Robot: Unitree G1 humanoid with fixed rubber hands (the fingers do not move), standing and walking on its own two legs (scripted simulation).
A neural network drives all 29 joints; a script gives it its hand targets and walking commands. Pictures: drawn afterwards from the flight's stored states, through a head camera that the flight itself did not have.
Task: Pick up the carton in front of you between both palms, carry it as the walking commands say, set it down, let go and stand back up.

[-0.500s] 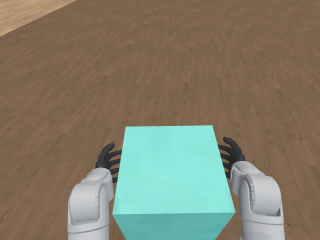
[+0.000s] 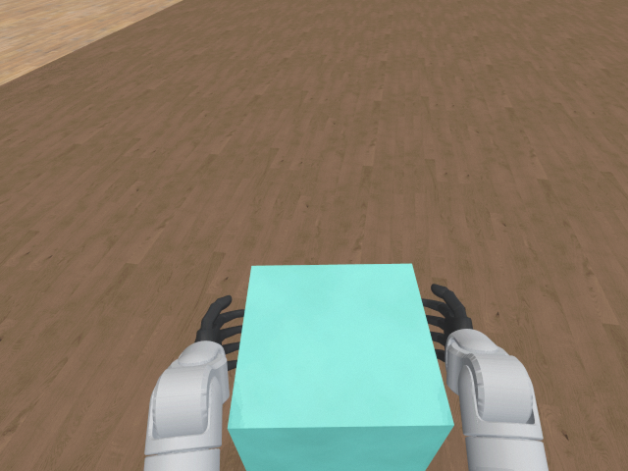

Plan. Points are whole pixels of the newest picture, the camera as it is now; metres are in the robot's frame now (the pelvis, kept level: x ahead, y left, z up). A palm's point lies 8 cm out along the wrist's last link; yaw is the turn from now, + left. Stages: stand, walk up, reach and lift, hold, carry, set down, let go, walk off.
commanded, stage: carry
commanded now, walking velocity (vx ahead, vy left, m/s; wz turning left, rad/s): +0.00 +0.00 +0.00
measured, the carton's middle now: (332, 382) +0.26 +0.00 -0.01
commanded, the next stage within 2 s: hold in 0.78 s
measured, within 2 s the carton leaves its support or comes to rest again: neither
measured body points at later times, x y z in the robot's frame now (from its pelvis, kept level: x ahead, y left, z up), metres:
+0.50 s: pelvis -0.02 +0.00 +0.00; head -0.03 +0.00 +0.45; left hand +0.29 +0.15 +0.03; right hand +0.30 -0.15 +0.04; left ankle -0.07 +0.09 -0.73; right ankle +0.06 -0.11 -0.73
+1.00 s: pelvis -0.03 +0.00 +0.01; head -0.04 -0.01 +0.46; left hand +0.26 +0.18 +0.04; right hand +0.29 -0.12 +0.04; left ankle -0.07 +0.09 -0.73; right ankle +0.06 -0.13 -0.73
